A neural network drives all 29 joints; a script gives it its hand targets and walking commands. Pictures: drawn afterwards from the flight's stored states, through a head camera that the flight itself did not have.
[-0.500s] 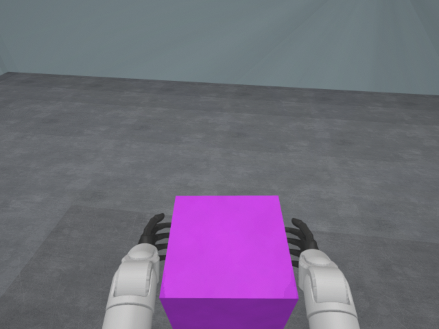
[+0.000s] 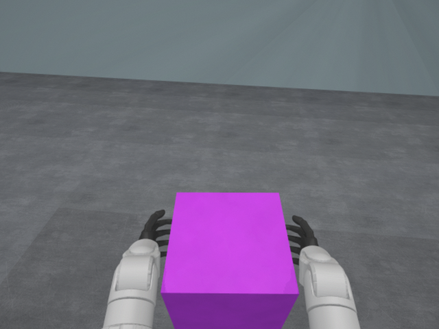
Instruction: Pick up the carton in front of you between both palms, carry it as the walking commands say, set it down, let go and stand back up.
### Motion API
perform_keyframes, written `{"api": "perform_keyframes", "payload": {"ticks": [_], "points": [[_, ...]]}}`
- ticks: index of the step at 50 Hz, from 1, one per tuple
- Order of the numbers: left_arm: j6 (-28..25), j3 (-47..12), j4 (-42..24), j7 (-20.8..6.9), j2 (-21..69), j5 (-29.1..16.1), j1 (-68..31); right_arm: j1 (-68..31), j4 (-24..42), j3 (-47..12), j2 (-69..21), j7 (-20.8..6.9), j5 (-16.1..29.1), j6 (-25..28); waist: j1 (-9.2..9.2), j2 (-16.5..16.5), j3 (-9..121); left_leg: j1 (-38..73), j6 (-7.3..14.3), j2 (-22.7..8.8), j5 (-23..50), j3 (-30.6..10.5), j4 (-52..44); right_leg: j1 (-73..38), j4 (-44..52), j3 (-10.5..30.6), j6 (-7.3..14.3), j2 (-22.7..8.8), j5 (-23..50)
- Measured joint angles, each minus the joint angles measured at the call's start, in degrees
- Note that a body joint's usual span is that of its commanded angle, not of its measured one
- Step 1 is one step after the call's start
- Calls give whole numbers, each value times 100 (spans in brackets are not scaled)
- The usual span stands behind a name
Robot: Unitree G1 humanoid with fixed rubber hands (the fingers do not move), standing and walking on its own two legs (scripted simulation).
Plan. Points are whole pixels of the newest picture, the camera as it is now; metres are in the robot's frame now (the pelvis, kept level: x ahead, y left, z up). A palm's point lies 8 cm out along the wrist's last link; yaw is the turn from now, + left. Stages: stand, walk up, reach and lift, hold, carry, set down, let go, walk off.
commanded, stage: hold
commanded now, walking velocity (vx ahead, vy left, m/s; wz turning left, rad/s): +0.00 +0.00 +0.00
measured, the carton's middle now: (227, 267) +0.30 +0.00 -0.04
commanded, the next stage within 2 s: set down in 0.66 s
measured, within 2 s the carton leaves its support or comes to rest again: neither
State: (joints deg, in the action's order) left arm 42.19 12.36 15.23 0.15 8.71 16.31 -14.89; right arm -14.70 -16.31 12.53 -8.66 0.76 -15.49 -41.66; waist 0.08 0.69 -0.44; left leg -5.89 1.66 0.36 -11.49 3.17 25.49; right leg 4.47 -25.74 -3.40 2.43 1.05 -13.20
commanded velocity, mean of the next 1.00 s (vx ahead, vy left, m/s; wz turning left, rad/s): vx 0.00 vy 0.00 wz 0.00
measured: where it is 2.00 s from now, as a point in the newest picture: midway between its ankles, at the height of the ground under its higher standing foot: outside the picture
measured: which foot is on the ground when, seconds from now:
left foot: down 0.00-1.00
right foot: down 0.00-1.00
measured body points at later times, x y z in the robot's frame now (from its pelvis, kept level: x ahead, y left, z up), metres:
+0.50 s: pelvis -0.01 +0.01 +0.00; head -0.07 +0.02 +0.45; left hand +0.29 +0.16 +0.04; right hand +0.29 -0.14 +0.04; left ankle +0.04 +0.10 -0.74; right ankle +0.02 -0.09 -0.74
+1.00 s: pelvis -0.02 +0.00 -0.02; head -0.03 +0.01 +0.43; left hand +0.32 +0.15 +0.02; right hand +0.32 -0.15 +0.01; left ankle +0.04 +0.10 -0.74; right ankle +0.02 -0.09 -0.74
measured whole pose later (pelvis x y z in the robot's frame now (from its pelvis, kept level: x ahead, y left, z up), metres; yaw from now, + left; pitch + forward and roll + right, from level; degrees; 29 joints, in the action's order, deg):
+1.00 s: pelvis -0.02 +0.00 -0.02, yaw -1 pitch -8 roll +0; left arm 33.1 31.1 31.4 -2.0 11.7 25.8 -33.1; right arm -32.8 -33.1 31.1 -11.8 -2.1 -26.4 -31.8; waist 1.4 1.1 -6.7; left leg -13.0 2.0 1.4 -14.5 2.3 35.1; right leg 12.5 -36.6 -1.4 2.6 1.5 -16.5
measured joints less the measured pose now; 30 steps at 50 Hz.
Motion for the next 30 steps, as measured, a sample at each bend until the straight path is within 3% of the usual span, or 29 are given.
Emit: {"api": "perform_keyframes", "payload": {"ticks": [30], "points": [[-7, 98, 151, 1, 30, 42, -125, -86, -106, 91, -20, -32, -88, 0, 39, -17, -169, 153, 85, 56, 44, 87, 7, -108, -52, 109, -81, -50, 56]]}}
